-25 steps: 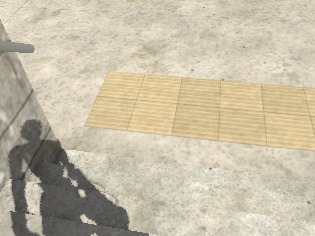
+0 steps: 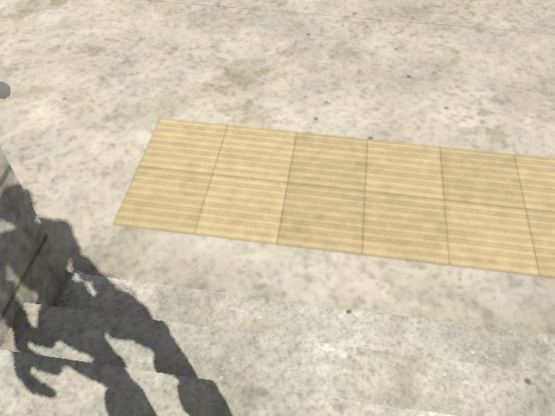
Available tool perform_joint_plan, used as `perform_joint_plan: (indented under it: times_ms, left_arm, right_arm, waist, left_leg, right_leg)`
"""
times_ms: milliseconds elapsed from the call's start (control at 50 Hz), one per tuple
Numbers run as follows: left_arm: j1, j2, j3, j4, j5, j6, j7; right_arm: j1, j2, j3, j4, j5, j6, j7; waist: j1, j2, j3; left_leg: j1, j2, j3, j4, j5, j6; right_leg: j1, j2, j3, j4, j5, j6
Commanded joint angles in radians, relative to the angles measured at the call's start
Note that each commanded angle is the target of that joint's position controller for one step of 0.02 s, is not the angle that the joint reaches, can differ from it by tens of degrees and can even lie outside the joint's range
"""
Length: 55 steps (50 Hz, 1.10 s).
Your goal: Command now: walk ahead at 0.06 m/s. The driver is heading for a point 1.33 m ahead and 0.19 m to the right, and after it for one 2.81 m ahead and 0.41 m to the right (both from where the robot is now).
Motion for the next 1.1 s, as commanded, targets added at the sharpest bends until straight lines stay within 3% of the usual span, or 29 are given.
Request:
perform_joint_plan:
  times_ms: [20, 100, 140, 180, 240, 300, 360, 420, 480, 500, 520, 540, 560, 580, 620, 700, 740, 760, 780, 860, 880, 900, 940, 960, 980, 1000, 1020, 1060, 1100]
  left_arm:
    - [0.176, 0.023, -0.004, 0.041, -0.005, 0.038, 0.008]
    - [0.147, 0.031, -0.012, 0.046, 0.001, 0.035, 0.002]
    - [0.186, 0.047, -0.014, 0.049, 0.022, 0.017, -0.002]
    - [0.181, 0.079, -0.004, 0.046, 0.007, 0.000, -0.004]
    - [0.238, 0.142, 0.024, 0.053, -0.003, -0.023, 0.006]
    - [0.219, 0.144, 0.040, 0.035, 0.000, -0.040, 0.007]
    - [0.207, 0.113, 0.040, 0.032, 0.000, -0.055, 0.003]
    - [0.218, 0.138, 0.049, 0.023, 0.007, -0.063, 0.000]
    - [0.192, 0.164, 0.057, 0.002, 0.001, -0.061, -0.001]
    - [0.175, 0.134, 0.047, -0.010, 0.001, -0.064, -0.002]
    - [0.164, 0.051, 0.025, -0.051, -0.016, -0.071, -0.011]
    - [0.115, 0.110, 0.041, -0.081, 0.001, -0.070, -0.012]
    - [0.079, 0.162, 0.058, -0.091, 0.006, -0.070, -0.016]
    - [0.084, 0.139, 0.055, -0.086, -0.004, -0.073, -0.026]
    - [0.093, 0.126, 0.057, -0.089, 0.000, -0.070, -0.039]
    - [0.007, 0.128, 0.070, -0.131, 0.005, -0.035, -0.053]
    - [-0.003, 0.100, 0.055, -0.139, 0.015, -0.015, -0.062]
    - [0.037, 0.116, 0.063, -0.115, 0.019, -0.007, -0.063]
    - [0.036, 0.128, 0.069, -0.114, 0.020, -0.003, -0.069]
    - [-0.109, 0.144, 0.075, -0.153, 0.039, -0.007, -0.064]
    - [-0.198, 0.145, 0.080, -0.189, 0.031, -0.013, -0.061]
    - [-0.353, 0.166, 0.091, -0.254, 0.030, -0.023, -0.051]
    - [-0.414, 0.176, 0.094, -0.292, 0.022, -0.044, -0.046]
    - [-0.402, 0.181, 0.090, -0.308, 0.013, -0.054, -0.060]
    - [-0.361, 0.151, 0.081, -0.304, 0.014, -0.057, -0.078]
    - [-0.305, 0.081, 0.060, -0.290, 0.004, -0.060, -0.104]
    - [-0.278, 0.052, 0.047, -0.286, -0.014, -0.054, -0.122]
    - [-0.059, 0.108, 0.058, -0.201, -0.004, -0.025, -0.103]
    - [0.179, 0.160, 0.080, -0.144, 0.021, -0.032, -0.051]
  right_arm:
    - [0.042, -0.100, -0.010, -0.029, 0.005, -0.007, -0.001]
    - [0.022, -0.107, -0.013, -0.035, 0.019, 0.028, -0.005]
    - [0.069, -0.133, -0.030, -0.020, 0.024, 0.044, -0.006]
    - [0.051, -0.140, -0.042, -0.045, 0.030, 0.066, -0.002]
    - [-0.040, -0.069, -0.037, -0.092, 0.013, 0.049, 0.017]
    - [-0.041, -0.102, -0.050, -0.102, -0.003, 0.022, 0.039]
    - [-0.083, -0.095, -0.052, -0.136, -0.001, 0.007, 0.046]
    - [-0.121, -0.085, -0.048, -0.170, 0.003, 0.007, 0.046]
    - [0.046, -0.101, -0.060, -0.121, 0.005, 0.001, 0.041]
    - [0.142, -0.137, -0.073, -0.100, 0.001, -0.005, 0.035]
    - [0.255, -0.254, -0.102, -0.091, -0.005, -0.008, 0.025]
    - [0.338, -0.297, -0.118, -0.062, 0.013, 0.004, 0.027]
    - [0.241, -0.235, -0.099, -0.094, 0.004, 0.006, 0.028]
    - [0.155, -0.211, -0.092, -0.124, -0.004, -0.001, 0.032]
    - [0.110, -0.172, -0.078, -0.139, 0.003, -0.016, 0.031]
    - [0.181, -0.136, -0.061, -0.108, 0.018, -0.025, 0.019]
    - [0.215, -0.140, -0.060, -0.089, 0.015, -0.018, 0.018]
    - [0.232, -0.160, -0.063, -0.085, -0.005, -0.021, 0.018]
    - [0.253, -0.157, -0.061, -0.086, -0.005, -0.021, 0.020]
    - [0.308, -0.160, -0.055, -0.080, -0.006, -0.016, 0.011]
    - [0.369, -0.168, -0.055, -0.068, -0.012, -0.025, 0.011]
    - [0.464, -0.165, -0.060, -0.024, -0.003, -0.042, -0.004]
    - [0.492, -0.173, -0.068, -0.008, -0.007, -0.063, -0.017]
    - [0.394, -0.167, -0.064, -0.047, -0.010, -0.067, -0.026]
    - [0.291, -0.133, -0.051, -0.063, -0.002, -0.079, -0.029]
    - [0.248, -0.089, -0.038, -0.068, 0.022, -0.082, -0.024]
    - [0.247, -0.109, -0.047, -0.065, 0.030, -0.093, -0.024]
    - [0.174, -0.149, -0.055, -0.096, 0.013, -0.096, -0.020]
    - [0.206, -0.179, -0.060, -0.077, -0.013, -0.068, -0.019]
  waist:
    - [0.028, 0.101, -0.068]
    - [0.034, 0.085, -0.009]
    - [0.032, 0.072, 0.017]
    - [0.019, -0.040, 0.088]
    - [0.052, -0.215, 0.088]
    - [0.024, -0.100, 0.036]
    - [0.017, -0.128, 0.041]
    - [0.026, -0.123, 0.037]
    - [-0.037, -0.061, 0.021]
    - [-0.081, -0.019, -0.012]
    - [-0.124, 0.213, -0.079]
    - [-0.155, 0.275, -0.069]
    - [-0.096, 0.128, 0.016]
    - [-0.054, 0.082, 0.034]
    - [-0.005, 0.087, 0.018]
    - [0.008, 0.088, -0.007]
    - [0.008, 0.105, -0.036]
    - [0.008, 0.124, -0.074]
    - [0.009, 0.108, -0.072]
    - [-0.021, 0.066, 0.039]
    - [-0.064, 0.074, 0.061]
    - [-0.122, 0.094, 0.127]
    - [-0.144, 0.076, 0.140]
    - [-0.111, 0.029, 0.118]
    - [-0.063, 0.055, 0.080]
    - [-0.058, 0.006, 0.015]
    - [-0.061, 0.003, 0.014]
    - [0.024, 0.054, -0.053]
    - [0.127, -0.017, -0.064]
  left_leg:
    - [-0.053, 0.250, -0.248, -0.212, -0.021, 0.068]
    - [-0.151, 0.242, -0.288, -0.264, -0.387, 0.013]
    - [-0.165, 0.216, -0.306, -0.260, -0.574, -0.014]
    - [-0.135, 0.150, -0.231, -0.168, -0.624, -0.013]
    - [-0.242, 0.007, -0.046, 0.210, -0.276, -0.061]
    - [-0.332, 0.063, -0.096, 0.394, -0.253, -0.072]
    - [-0.278, 0.082, -0.084, 0.334, -0.223, -0.079]
    - [-0.160, 0.073, -0.053, 0.200, -0.241, -0.073]
    - [0.178, 0.028, -0.018, 0.016, -0.125, -0.069]
    - [0.337, 0.090, -0.093, -0.016, -0.163, -0.058]
    - [0.483, 0.318, -0.413, -0.137, -0.379, 0.019]
    - [0.453, 0.445, -0.667, -0.243, -0.489, 0.103]
    - [0.354, 0.430, -0.621, -0.236, -0.415, 0.114]
    - [0.278, 0.396, -0.540, -0.242, -0.288, 0.110]
    - [0.233, 0.342, -0.402, -0.260, -0.081, 0.091]
    - [0.281, 0.291, -0.247, -0.209, 0.371, 0.078]
    - [0.226, 0.270, -0.175, -0.158, 0.506, 0.069]
    - [0.206, 0.278, -0.162, -0.091, 0.505, 0.077]
    - [0.188, 0.284, -0.193, -0.071, 0.421, 0.090]
    - [0.187, 0.316, -0.241, 0.021, 0.435, 0.117]
    - [0.277, 0.304, -0.268, 0.033, 0.339, 0.126]
    - [0.473, 0.361, -0.372, 0.069, 0.207, 0.132]
    - [0.600, 0.378, -0.407, 0.109, 0.192, 0.137]
    - [0.403, 0.289, -0.295, 0.134, 0.106, 0.105]
    - [0.185, 0.243, -0.223, 0.172, 0.014, 0.059]
    - [-0.086, 0.182, -0.137, 0.185, -0.138, 0.016]
    - [-0.236, 0.180, -0.141, 0.184, -0.254, 0.012]
    - [-0.244, 0.184, -0.111, 0.410, -0.136, -0.012]
    - [-0.105, 0.115, -0.058, 0.888, 0.224, -0.031]
  right_leg:
    - [0.146, 0.009, -0.034, -0.155, 0.047, 0.008]
    - [0.223, -0.006, -0.052, -0.342, 0.193, -0.002]
    - [0.220, -0.015, -0.042, -0.402, 0.068, -0.023]
    - [0.048, -0.022, 0.031, -0.483, -0.185, -0.073]
    - [0.153, -0.231, 0.372, -0.758, -0.281, -0.160]
    - [0.243, -0.258, 0.367, -0.777, -0.152, -0.197]
    - [0.209, -0.208, 0.264, -0.751, -0.039, -0.179]
    - [0.158, -0.192, 0.207, -0.702, 0.046, -0.188]
    - [-0.016, -0.141, 0.151, -0.582, 0.084, -0.152]
    - [-0.112, -0.100, 0.102, -0.470, 0.086, -0.115]
    - [-0.272, 0.018, -0.040, -0.171, 0.003, -0.057]
    - [-0.381, 0.054, -0.072, 0.046, -0.087, -0.050]
    - [-0.401, -0.003, -0.005, 0.153, -0.018, -0.059]
    - [-0.363, -0.032, 0.013, 0.168, 0.058, -0.057]
    - [-0.302, -0.068, 0.005, 0.131, 0.125, -0.047]
    - [-0.296, -0.044, -0.032, 0.021, 0.237, -0.023]
    - [-0.222, -0.027, -0.064, 0.018, 0.312, -0.025]
    - [-0.187, -0.009, -0.084, 0.122, 0.414, -0.046]
    - [-0.221, -0.017, -0.070, 0.154, 0.421, -0.057]
    - [-0.343, -0.015, -0.087, 0.169, 0.401, -0.072]
    - [-0.464, -0.018, -0.074, 0.124, 0.478, -0.074]
    - [-0.727, -0.050, 0.027, 0.083, 0.440, -0.063]
    - [-0.880, -0.056, 0.099, -0.032, 0.422, -0.045]
    - [-0.675, -0.047, 0.034, -0.227, 0.631, -0.032]
    - [-0.400, -0.055, -0.013, -0.293, 0.904, -0.038]
    - [-0.041, -0.031, -0.063, -0.337, 1.115, -0.046]
    - [0.144, -0.001, -0.100, -0.301, 1.190, -0.037]
    - [0.282, 0.026, -0.114, -0.164, 1.137, -0.053]
    - [0.376, 0.071, -0.207, -0.435, 1.008, -0.067]
Velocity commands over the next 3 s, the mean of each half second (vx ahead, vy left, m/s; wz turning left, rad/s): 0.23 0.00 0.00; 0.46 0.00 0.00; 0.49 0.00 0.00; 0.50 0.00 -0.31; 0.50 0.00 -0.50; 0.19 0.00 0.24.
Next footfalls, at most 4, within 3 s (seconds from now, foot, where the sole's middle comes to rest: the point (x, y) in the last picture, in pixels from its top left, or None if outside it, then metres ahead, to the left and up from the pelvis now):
0.12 right None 0.06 -0.14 -0.77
0.50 left None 0.16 0.09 -0.77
1.14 right None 0.48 -0.11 -0.96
1.62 left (258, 366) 0.77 0.08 -1.15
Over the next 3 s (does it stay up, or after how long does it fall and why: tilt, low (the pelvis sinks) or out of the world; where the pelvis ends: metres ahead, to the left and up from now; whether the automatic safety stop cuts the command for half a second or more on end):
stays up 1.32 -0.14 -0.76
